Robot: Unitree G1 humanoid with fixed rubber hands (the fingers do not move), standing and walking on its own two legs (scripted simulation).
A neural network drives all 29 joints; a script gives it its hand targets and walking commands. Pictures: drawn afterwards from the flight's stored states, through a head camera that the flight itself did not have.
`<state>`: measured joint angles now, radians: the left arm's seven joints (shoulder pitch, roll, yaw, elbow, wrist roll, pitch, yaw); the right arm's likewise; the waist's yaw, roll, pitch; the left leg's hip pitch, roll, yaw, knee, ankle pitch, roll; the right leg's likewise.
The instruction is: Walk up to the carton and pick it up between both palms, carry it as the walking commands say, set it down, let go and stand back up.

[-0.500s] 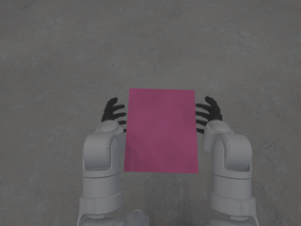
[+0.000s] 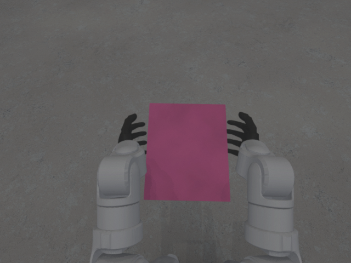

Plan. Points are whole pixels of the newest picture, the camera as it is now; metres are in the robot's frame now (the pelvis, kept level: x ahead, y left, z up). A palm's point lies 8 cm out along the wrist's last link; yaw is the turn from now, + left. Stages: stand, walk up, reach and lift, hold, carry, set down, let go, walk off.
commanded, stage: carry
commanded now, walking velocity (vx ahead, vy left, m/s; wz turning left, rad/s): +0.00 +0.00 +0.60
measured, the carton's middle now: (185, 157) +0.35 +0.01 -0.01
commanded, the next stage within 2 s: none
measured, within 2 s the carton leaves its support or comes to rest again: neither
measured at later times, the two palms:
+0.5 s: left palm (103, 150) +0.32 +0.18 +0.09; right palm (216, 130) +0.37 -0.06 +0.08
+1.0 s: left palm (73, 162) +0.29 +0.23 +0.09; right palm (180, 115) +0.41 +0.02 +0.08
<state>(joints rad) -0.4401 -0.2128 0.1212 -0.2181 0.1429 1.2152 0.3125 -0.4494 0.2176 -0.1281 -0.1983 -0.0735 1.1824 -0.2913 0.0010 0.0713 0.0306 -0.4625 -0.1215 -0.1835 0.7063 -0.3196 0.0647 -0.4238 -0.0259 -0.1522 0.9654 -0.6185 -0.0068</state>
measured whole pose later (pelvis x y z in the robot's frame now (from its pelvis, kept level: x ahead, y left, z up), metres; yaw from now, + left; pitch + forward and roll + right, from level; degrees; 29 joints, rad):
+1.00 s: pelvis +0.07 -0.03 -0.01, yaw +29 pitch +5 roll +0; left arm -0.44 -0.21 0.13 -0.20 0.14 1.21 0.31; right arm -0.45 0.22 -0.12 -0.20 -0.09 1.20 -0.29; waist 0.00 0.04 0.02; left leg -0.50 -0.13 -0.18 0.82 -0.43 0.02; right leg -0.36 -0.05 -0.16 0.66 -0.37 -0.01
